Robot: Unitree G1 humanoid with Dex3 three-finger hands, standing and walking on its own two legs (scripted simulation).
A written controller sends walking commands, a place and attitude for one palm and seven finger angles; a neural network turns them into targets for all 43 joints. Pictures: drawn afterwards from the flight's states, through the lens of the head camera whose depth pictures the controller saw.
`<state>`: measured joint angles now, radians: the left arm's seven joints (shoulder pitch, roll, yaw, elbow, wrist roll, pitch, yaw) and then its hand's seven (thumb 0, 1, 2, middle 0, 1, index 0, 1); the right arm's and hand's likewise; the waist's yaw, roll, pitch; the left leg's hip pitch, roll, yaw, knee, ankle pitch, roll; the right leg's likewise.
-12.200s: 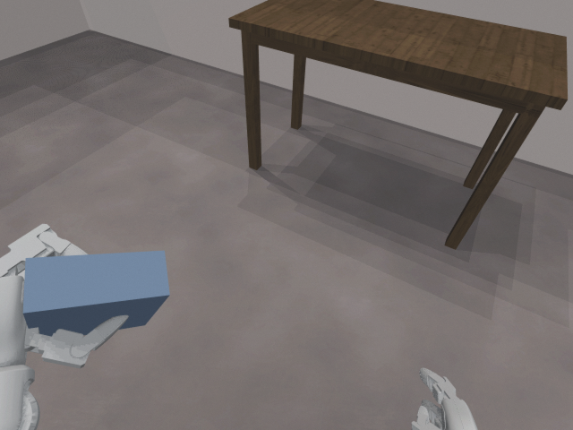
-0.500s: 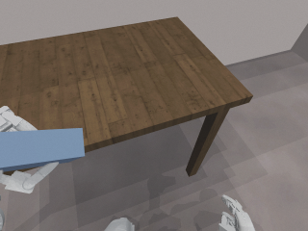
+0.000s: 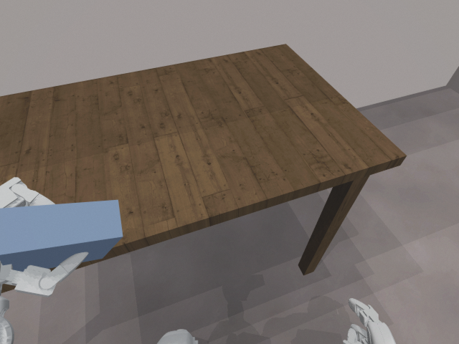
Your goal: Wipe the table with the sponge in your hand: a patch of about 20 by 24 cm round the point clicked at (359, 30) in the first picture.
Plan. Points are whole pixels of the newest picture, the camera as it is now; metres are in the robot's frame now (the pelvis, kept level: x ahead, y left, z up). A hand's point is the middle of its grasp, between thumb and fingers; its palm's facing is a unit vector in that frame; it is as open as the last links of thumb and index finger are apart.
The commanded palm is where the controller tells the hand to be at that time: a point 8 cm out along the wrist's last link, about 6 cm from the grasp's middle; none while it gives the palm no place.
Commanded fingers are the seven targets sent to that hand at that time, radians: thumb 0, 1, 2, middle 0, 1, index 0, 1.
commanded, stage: shuffle to correct the standing spot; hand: left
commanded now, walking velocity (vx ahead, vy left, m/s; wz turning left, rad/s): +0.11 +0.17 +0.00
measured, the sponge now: (78, 236) +0.22 +0.22 +0.15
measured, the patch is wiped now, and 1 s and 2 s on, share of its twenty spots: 0.00 0.00 0.00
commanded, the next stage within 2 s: come to a stop and stand still in 0.56 s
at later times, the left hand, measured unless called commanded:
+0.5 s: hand out of the picture +0.23 +0.34 +0.17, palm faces +0.42 -0.81 -0.42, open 9.0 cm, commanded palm +0.18 +0.37 +0.18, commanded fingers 0.00 0.10 1.30 -1.20 -1.60 -1.20 -1.60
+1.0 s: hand (1, 190) +0.28 +0.34 +0.16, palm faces +0.39 -0.85 -0.35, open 9.0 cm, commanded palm +0.22 +0.38 +0.18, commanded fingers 0.00 0.10 1.30 -1.20 -1.60 -1.20 -1.60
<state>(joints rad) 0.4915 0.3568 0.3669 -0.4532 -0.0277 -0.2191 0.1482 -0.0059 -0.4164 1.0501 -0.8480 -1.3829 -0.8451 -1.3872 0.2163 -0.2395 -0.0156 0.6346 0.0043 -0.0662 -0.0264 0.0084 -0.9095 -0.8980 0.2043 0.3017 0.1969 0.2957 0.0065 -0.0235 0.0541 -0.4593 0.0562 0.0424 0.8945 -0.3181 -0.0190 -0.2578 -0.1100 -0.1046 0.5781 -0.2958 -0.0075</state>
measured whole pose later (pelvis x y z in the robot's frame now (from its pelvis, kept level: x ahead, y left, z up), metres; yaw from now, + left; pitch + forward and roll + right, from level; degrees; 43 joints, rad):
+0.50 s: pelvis +0.02 +0.09 +0.00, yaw -1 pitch -1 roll +2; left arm 0.46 0.36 0.36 -0.46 -0.02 -0.23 0.14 -0.01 -0.42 1.05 -0.85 -1.38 -0.84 -1.39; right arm 0.24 -0.19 0.03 0.66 0.00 -0.08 -0.03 0.01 -0.91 -0.90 0.21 0.30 0.20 0.30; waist 0.03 -0.02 0.04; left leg -0.39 0.04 0.09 0.72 -0.30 0.01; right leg -0.24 -0.07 -0.07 0.60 -0.34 -0.01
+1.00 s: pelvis +0.06 +0.11 +0.00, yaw -2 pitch -1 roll +0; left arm 0.44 0.32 0.33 -0.45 -0.05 -0.14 0.15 -0.01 -0.42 1.05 -0.85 -1.38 -0.84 -1.39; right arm 0.20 -0.20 0.03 0.64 0.02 -0.10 -0.05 0.01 -0.91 -0.90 0.21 0.30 0.20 0.30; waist 0.01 0.02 0.02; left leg -0.25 0.03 0.03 0.54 -0.27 -0.01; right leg -0.25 0.02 -0.08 0.52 -0.25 -0.05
